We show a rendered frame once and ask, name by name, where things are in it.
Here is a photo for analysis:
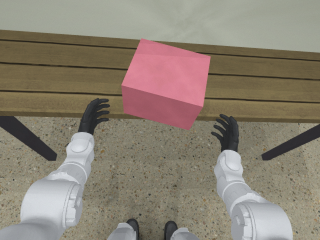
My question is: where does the robot right foot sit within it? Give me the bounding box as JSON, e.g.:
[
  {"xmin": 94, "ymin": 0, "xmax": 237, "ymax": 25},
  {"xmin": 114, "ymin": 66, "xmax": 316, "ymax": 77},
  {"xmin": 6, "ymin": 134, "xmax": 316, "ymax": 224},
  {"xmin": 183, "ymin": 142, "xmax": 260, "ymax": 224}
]
[{"xmin": 164, "ymin": 221, "xmax": 178, "ymax": 240}]

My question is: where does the left robot upper arm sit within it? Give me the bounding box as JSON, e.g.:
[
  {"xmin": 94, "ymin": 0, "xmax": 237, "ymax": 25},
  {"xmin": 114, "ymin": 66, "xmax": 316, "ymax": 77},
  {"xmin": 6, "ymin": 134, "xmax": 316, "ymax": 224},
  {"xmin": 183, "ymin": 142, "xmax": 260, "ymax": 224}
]
[{"xmin": 0, "ymin": 179, "xmax": 83, "ymax": 240}]

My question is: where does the robot left forearm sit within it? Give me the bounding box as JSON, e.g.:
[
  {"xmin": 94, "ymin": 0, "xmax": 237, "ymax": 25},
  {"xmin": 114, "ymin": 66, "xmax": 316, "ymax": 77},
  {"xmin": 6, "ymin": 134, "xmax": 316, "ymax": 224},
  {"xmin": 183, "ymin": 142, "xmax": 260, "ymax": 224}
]
[{"xmin": 20, "ymin": 132, "xmax": 95, "ymax": 221}]

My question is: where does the robot right forearm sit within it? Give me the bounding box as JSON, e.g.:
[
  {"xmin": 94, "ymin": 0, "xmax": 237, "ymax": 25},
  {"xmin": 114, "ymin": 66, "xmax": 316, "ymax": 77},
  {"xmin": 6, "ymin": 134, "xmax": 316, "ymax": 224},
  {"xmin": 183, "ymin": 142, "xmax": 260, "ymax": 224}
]
[{"xmin": 214, "ymin": 149, "xmax": 293, "ymax": 240}]

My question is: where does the robot foot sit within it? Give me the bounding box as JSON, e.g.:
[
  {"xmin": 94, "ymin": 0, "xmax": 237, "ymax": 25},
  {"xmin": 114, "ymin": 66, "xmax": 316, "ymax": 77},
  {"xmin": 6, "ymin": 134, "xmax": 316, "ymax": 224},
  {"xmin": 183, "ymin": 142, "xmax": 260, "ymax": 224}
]
[
  {"xmin": 164, "ymin": 221, "xmax": 178, "ymax": 240},
  {"xmin": 126, "ymin": 218, "xmax": 139, "ymax": 240}
]

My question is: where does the right robot upper arm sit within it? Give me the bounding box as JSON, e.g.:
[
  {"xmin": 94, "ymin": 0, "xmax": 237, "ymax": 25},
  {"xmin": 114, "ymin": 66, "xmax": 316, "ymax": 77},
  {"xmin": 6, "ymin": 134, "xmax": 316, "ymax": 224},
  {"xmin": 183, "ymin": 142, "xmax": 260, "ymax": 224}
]
[{"xmin": 231, "ymin": 201, "xmax": 292, "ymax": 240}]

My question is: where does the table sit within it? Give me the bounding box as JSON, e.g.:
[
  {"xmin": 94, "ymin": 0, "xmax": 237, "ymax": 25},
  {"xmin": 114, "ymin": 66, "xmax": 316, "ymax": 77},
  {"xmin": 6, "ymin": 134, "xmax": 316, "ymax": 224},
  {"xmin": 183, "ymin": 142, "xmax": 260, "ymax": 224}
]
[{"xmin": 0, "ymin": 29, "xmax": 320, "ymax": 161}]

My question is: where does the carton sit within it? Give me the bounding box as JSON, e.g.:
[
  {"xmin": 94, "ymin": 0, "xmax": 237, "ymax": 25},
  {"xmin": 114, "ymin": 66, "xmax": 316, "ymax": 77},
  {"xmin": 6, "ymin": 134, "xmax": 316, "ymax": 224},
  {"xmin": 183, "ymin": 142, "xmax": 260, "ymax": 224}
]
[{"xmin": 121, "ymin": 38, "xmax": 211, "ymax": 130}]

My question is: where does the robot left hand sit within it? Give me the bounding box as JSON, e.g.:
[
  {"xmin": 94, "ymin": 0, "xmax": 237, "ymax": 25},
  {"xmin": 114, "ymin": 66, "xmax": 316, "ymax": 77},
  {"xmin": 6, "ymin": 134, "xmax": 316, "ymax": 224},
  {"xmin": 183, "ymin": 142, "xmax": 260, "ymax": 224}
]
[{"xmin": 78, "ymin": 98, "xmax": 110, "ymax": 135}]

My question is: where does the robot left foot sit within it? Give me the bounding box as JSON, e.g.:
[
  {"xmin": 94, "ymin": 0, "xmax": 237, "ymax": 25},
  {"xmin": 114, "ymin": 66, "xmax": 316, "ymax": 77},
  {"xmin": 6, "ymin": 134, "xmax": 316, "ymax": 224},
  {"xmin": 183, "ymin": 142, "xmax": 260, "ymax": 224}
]
[{"xmin": 126, "ymin": 218, "xmax": 139, "ymax": 240}]

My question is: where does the robot right hand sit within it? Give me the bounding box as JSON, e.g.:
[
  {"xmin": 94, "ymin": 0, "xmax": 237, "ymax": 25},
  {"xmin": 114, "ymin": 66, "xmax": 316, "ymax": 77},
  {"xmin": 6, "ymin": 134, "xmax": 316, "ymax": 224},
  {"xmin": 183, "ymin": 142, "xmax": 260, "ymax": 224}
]
[{"xmin": 211, "ymin": 114, "xmax": 239, "ymax": 152}]

